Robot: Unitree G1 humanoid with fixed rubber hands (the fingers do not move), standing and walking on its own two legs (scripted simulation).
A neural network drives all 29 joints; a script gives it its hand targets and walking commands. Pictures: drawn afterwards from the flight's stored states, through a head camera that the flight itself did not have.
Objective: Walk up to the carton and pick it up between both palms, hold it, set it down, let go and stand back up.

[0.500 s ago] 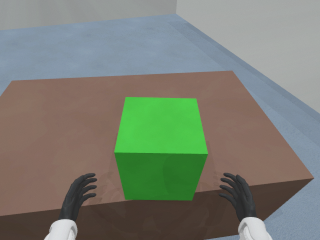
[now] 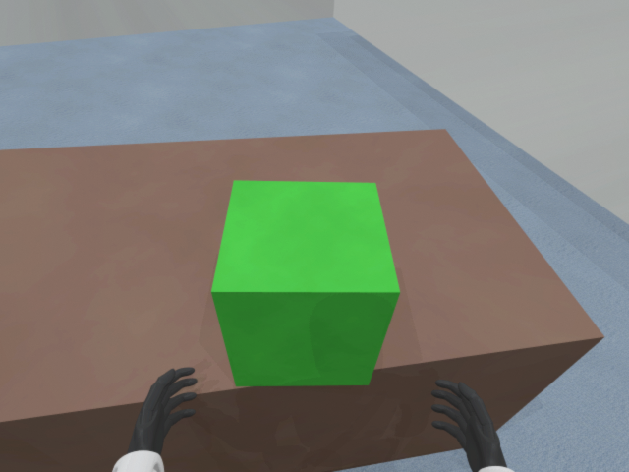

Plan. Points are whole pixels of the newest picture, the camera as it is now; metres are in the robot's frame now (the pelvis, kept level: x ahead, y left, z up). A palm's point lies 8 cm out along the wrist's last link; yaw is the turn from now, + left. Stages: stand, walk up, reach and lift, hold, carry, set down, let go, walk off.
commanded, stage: set down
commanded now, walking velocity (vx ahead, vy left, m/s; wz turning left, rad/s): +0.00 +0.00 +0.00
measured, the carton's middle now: (304, 287) +0.40 +0.05 +0.00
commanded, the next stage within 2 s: let go in 0.94 s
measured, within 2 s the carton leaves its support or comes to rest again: neither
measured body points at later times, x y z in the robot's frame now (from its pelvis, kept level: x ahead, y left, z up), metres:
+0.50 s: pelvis +0.01 -0.01 +0.01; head +0.01 +0.01 +0.46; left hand +0.18 +0.23 -0.07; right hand +0.19 -0.20 -0.07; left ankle +0.01 +0.09 -0.73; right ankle +0.01 -0.09 -0.73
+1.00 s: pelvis +0.02 -0.01 +0.01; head +0.04 +0.01 +0.46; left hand +0.16 +0.22 -0.10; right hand +0.15 -0.23 -0.10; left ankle +0.01 +0.09 -0.73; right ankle +0.01 -0.09 -0.73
